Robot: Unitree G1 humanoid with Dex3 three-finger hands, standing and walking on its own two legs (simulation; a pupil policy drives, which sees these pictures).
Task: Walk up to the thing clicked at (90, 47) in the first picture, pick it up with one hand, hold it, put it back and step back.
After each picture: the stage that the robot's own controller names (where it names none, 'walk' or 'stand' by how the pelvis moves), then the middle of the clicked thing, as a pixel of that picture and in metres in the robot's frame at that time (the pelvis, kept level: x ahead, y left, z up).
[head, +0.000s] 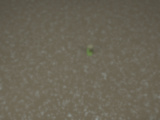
stand; (89, 50) +1.29 -0.13 -0.72
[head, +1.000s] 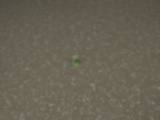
walk; (75, 60) +1.16 +0.14 -0.69
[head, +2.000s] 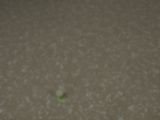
walk; (60, 95) +0.70 +0.26 -0.71
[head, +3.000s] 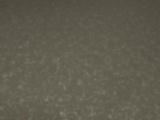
walk; out of the picture +0.46 +0.13 -0.69
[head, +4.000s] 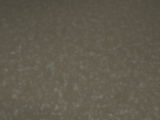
stand; out of the picture +0.37 +0.15 -0.72
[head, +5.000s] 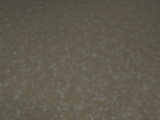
stand; out of the picture +0.35 +0.14 -0.72
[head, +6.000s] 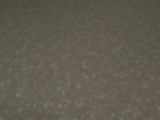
stand; out of the picture +0.39 +0.15 -0.73
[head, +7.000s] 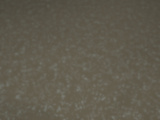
stand; out of the picture +0.37 +0.15 -0.73
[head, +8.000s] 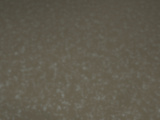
stand; out of the picture +0.37 +0.15 -0.73
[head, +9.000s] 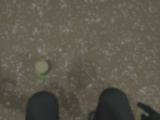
go down; (42, 69) +0.44 +0.15 -0.40
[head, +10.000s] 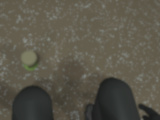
go down; (29, 61) +0.46 +0.17 -0.32
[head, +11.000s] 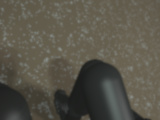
close in; out of the picture +0.46 +0.21 -0.24
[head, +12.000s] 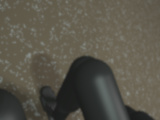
close; out of the picture +0.45 +0.23 -0.24
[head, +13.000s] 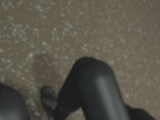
lift; out of the picture +0.42 +0.21 -0.24
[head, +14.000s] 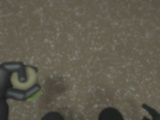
lift; (27, 84) +0.34 +0.17 -0.02
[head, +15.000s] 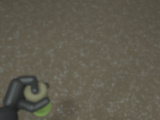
hold; (39, 99) +0.30 +0.15 -0.01
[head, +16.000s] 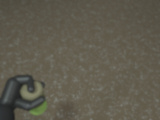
hold; (35, 98) +0.31 +0.17 -0.01
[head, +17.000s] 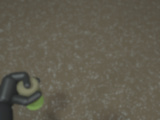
crouch; (31, 94) +0.33 +0.17 -0.04
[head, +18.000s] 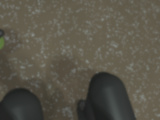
lower; out of the picture +0.51 +0.21 -0.10
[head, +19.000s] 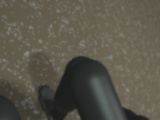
lower; out of the picture +0.46 +0.26 -0.24
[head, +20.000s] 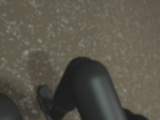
lower; out of the picture +0.46 +0.26 -0.25
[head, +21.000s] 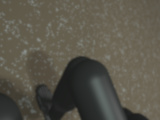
lower; out of the picture +0.46 +0.25 -0.25
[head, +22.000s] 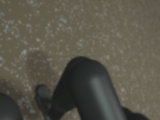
lower; out of the picture +0.47 +0.25 -0.25
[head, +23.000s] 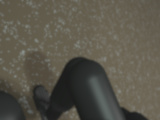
open; out of the picture +0.46 +0.22 -0.26
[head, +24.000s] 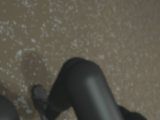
withdraw; out of the picture +0.46 +0.23 -0.26
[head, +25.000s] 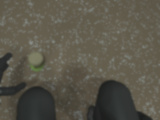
walk; (36, 61) +0.47 +0.16 -0.33
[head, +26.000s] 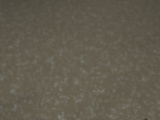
stand; out of the picture +0.39 +0.12 -0.65
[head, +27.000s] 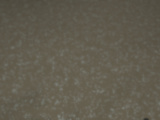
stand; out of the picture +0.40 +0.13 -0.67
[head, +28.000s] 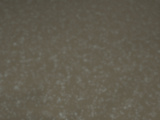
stand; out of the picture +0.39 +0.13 -0.67
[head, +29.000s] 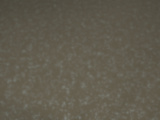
walk; out of the picture +0.42 +0.13 -0.72
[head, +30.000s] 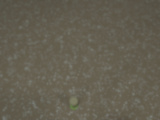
walk; (73, 103) +0.49 +0.07 -0.71
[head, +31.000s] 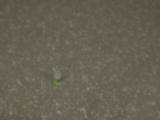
walk; (57, 78) +0.70 +0.13 -0.71
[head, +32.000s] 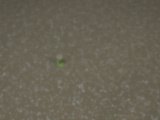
stand; (60, 60) +1.02 +0.23 -0.70
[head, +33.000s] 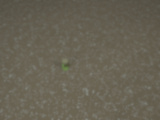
stand; (65, 64) +1.05 +0.16 -0.72
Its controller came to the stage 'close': yes
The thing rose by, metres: 0.72
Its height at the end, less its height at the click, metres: +0.00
